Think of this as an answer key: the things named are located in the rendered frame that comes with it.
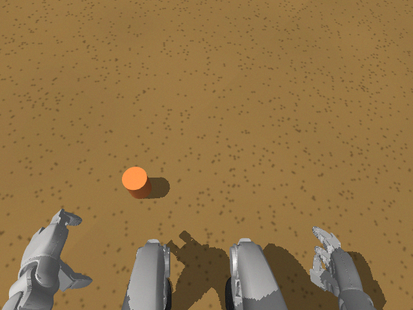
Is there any left robot hand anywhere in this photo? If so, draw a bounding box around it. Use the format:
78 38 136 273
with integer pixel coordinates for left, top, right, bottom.
21 209 93 292

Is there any left robot arm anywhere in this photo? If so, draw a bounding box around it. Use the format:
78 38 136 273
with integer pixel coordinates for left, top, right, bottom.
2 256 60 310

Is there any right robot arm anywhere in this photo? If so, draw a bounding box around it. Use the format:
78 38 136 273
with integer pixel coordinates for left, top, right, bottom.
338 289 377 310

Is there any can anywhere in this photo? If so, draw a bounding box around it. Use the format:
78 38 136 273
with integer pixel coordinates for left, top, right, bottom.
122 167 152 199

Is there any right robot hand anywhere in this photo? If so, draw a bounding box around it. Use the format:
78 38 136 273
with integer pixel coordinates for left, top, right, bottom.
310 226 363 297

